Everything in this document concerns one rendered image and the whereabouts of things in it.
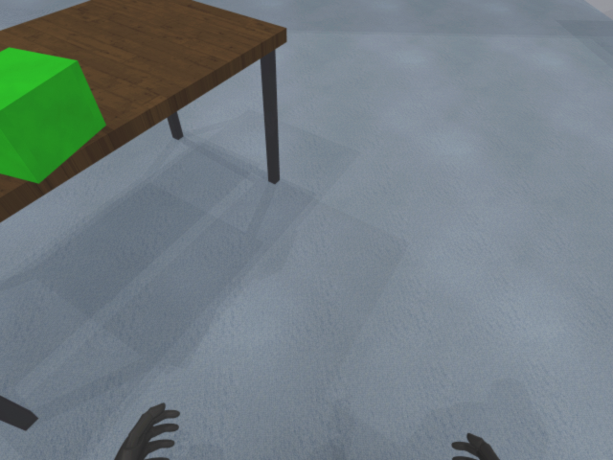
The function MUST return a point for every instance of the carton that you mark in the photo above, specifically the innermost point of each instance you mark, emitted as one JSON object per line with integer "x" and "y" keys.
{"x": 47, "y": 112}

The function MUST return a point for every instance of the right robot hand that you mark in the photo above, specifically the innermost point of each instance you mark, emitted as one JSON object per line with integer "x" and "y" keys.
{"x": 476, "y": 446}

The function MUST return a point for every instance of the table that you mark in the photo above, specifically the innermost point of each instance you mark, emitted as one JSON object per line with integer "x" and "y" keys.
{"x": 143, "y": 61}

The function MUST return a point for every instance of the left robot hand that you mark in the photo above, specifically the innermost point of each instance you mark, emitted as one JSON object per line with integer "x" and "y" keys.
{"x": 137, "y": 445}

